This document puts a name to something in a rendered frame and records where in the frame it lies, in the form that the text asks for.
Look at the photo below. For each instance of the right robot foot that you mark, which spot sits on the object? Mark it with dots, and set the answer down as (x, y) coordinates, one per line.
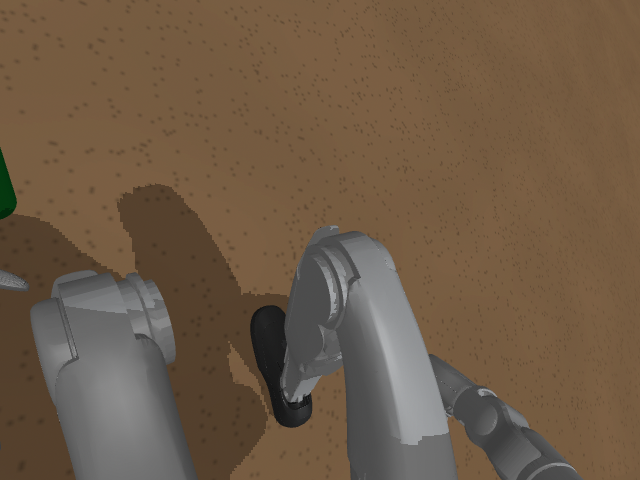
(269, 345)

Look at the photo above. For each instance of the right robot hand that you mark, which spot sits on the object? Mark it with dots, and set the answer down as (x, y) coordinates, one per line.
(451, 383)

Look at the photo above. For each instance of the right robot arm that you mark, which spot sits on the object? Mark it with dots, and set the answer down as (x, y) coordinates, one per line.
(515, 451)

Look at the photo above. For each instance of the can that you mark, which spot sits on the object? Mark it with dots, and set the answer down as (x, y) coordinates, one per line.
(8, 199)

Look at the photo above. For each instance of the left robot hand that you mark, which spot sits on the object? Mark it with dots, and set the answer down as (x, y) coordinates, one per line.
(10, 281)

